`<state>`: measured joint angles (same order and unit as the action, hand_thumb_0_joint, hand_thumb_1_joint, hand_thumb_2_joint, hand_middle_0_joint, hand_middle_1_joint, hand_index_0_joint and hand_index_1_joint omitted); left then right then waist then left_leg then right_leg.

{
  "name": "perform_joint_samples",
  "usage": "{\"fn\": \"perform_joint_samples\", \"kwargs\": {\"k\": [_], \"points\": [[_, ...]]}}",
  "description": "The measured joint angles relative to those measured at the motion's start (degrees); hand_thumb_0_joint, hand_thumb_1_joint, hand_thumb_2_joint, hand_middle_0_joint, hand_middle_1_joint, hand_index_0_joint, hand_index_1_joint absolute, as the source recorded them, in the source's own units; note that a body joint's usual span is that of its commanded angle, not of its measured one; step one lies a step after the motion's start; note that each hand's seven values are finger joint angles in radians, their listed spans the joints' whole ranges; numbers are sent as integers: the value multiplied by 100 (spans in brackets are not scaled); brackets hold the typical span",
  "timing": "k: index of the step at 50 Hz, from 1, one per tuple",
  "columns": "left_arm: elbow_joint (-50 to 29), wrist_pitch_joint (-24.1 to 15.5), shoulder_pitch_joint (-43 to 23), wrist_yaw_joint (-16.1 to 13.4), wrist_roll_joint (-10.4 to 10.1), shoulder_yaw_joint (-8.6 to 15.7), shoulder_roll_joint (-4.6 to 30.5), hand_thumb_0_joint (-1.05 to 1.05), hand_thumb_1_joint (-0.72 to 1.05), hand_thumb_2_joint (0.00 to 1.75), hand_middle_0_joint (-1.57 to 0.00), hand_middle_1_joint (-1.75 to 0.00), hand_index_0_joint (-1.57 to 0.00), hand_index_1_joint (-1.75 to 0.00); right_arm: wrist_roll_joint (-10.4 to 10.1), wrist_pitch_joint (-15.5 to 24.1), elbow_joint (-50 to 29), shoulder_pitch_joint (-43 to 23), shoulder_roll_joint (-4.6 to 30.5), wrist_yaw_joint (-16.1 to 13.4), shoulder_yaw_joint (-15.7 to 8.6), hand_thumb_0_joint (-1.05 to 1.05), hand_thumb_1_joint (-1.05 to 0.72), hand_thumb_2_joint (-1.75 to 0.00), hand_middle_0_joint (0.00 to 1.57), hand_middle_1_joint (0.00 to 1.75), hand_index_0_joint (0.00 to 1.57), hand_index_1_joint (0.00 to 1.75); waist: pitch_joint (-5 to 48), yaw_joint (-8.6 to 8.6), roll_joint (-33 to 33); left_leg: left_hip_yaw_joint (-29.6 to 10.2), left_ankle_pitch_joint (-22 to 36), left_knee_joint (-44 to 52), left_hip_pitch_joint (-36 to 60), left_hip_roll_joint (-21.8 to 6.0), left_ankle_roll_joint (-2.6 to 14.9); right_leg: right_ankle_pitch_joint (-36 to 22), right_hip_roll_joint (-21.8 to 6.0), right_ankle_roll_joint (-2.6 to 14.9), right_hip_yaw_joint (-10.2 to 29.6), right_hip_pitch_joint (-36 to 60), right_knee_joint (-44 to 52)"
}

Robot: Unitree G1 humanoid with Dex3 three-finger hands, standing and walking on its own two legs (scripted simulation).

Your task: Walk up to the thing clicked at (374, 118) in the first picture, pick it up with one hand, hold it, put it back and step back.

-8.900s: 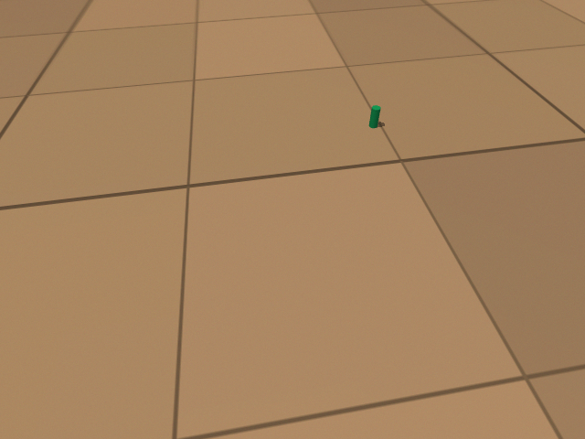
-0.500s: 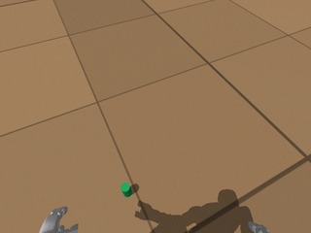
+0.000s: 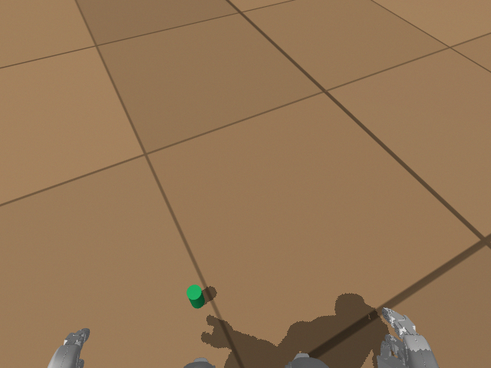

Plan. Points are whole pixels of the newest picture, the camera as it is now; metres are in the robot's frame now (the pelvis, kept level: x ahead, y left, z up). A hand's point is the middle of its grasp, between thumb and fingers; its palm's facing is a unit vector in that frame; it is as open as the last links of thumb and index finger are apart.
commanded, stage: go down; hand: left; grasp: from the side
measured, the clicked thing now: (196, 297) +0.41 +0.18 -0.66
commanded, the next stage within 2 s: none
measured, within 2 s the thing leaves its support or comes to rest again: neither
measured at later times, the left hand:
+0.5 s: hand (99, 359) +0.17 +0.28 -0.17, palm faces +0.09 -0.94 -0.32, open 17.1 cm
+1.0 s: hand (104, 312) +0.28 +0.33 -0.27, palm faces +0.12 -0.96 -0.23, open 16.9 cm
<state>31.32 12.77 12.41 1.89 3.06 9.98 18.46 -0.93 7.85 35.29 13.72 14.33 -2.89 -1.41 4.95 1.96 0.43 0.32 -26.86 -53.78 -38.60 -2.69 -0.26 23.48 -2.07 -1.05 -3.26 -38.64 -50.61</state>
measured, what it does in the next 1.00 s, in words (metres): lowers itself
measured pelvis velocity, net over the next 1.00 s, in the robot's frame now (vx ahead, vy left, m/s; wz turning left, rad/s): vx -0.08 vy -0.01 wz -0.01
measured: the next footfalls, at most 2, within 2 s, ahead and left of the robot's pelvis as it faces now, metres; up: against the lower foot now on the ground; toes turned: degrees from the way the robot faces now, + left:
none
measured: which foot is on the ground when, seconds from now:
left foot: down 0.00-1.00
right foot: down 0.00-1.00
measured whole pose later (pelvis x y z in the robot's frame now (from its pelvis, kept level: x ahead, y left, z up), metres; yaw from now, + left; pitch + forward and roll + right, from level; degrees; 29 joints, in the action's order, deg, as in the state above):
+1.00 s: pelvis -0.08 -0.01 -0.22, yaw -1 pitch +32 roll -3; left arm 53.6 -20.5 -21.0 25.4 -4.7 33.7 36.1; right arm 1.3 9.4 38.2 8.6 17.6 -1.5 1.2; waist 9.3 3.3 -0.6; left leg -3.1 -38.8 -107.4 -100.7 -2.2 -0.9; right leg 35.4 -3.5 0.4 -3.3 -100.7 -104.2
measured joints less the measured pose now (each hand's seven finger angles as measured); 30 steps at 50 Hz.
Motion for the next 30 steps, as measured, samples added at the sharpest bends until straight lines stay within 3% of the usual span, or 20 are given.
{"fn": "perform_joint_samples", "kwargs": {"k": [9, 18, 23, 30], "points": [[-895, 438, 432, 63, -92, 46, 61, -1, -53, 16, -9, -19, -9, -20, 36, 169, -293, -51, -86, -153, 82, 1, -87, -89, 21, 30, 20, 30, 177, 15, 32, -105, -268, -630, -592, -17, -7, 260, 0, 6, -73, -539, -575], [-1191, 389, 545, 116, -171, 209, 133, -1, -53, 15, -9, -17, -9, -18, 78, 314, -364, -22, -151, -246, 130, 1, -88, -89, 21, 30, 21, 30, 247, 33, 44, -180, -451, -1162, -1148, -26, -14, 442, -4, 18, -119, -1065, -1080], [-583, -198, -33, 332, -280, 500, 321, -1, -53, 14, -9, -16, -9, -17, 116, 509, -325, -61, -73, -207, 121, 1, -89, -90, 21, 30, 21, 30, 279, 31, -9, -195, -577, -1702, -1825, -12, -17, 582, -32, 34, -102, -1758, -1652], [392, -1569, -1248, 961, -498, 1072, 777, -1, -53, 10, -10, -13, -9, -14, 132, 627, -197, -250, 153, -65, 86, 1, -92, -90, 21, 30, 21, 30, 408, 74, -113, -180, -887, -2959, -3349, 10, -12, 900, -83, 41, -10, -3343, -2974]]}}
